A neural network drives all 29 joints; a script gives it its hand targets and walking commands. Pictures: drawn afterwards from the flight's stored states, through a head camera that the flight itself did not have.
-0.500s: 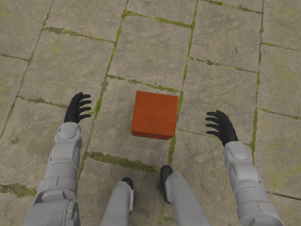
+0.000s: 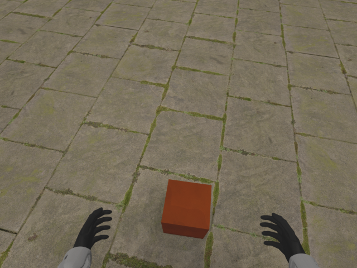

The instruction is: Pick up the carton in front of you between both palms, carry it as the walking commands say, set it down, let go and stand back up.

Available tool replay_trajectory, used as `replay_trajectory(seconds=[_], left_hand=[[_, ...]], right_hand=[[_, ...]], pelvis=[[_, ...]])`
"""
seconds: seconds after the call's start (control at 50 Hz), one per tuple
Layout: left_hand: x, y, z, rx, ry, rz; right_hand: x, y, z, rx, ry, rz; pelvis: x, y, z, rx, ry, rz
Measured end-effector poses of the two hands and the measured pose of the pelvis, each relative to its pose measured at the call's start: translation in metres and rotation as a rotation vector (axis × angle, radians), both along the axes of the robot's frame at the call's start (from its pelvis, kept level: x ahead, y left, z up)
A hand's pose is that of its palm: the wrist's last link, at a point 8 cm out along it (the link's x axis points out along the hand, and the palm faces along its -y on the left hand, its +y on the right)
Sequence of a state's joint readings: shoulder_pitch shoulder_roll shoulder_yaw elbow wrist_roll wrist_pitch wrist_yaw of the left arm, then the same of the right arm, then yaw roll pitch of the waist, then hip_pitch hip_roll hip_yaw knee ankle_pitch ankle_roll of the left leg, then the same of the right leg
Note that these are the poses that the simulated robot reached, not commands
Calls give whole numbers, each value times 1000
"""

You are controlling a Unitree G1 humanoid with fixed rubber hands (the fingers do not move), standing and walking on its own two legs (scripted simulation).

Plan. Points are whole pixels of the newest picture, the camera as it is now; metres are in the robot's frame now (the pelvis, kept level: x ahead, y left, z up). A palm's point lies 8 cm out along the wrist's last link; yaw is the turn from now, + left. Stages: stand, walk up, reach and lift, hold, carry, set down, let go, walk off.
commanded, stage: let go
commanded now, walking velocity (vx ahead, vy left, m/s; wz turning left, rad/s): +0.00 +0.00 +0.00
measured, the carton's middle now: (186, 210) +0.40 -0.04 -0.65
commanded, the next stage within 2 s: stand in 0.50 s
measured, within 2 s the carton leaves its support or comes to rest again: neither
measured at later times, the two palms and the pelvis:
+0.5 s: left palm out of the picture +0.13 +0.23 -0.08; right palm (300, 256) +0.15 -0.25 -0.06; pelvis -0.02 +0.00 +0.00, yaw +0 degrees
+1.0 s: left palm out of the picture +0.10 +0.30 -0.08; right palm (312, 267) +0.13 -0.29 -0.10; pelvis +0.00 -0.01 +0.00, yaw +2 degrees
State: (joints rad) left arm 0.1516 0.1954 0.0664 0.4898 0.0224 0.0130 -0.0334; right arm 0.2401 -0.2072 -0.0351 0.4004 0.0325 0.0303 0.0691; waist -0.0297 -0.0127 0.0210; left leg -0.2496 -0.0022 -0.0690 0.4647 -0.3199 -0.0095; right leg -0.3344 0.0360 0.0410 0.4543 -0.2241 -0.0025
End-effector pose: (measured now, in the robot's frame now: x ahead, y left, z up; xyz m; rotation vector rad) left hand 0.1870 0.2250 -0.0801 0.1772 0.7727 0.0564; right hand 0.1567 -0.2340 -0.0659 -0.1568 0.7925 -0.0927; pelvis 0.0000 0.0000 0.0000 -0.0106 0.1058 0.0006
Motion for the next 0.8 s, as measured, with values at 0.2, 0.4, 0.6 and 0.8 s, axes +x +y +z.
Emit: replay_trajectory(seconds=[0.2,0.4,0.6,0.8], left_hand=[[-34,14,14,0,25,23],[-48,11,7,7,27,46],[-70,39,-4,145,106,47],[-91,78,1,249,188,109]], right_hand=[[8,5,3,-9,-15,36],[-1,-8,7,-106,19,3],[-26,-28,-10,-151,42,-18],[-40,-49,-31,-185,144,27]], pelvis=[[-3,6,2,1,-119,6],[-14,4,0,6,-154,-1],[-21,0,-4,8,-116,10],[-13,-3,-4,11,-109,22]])
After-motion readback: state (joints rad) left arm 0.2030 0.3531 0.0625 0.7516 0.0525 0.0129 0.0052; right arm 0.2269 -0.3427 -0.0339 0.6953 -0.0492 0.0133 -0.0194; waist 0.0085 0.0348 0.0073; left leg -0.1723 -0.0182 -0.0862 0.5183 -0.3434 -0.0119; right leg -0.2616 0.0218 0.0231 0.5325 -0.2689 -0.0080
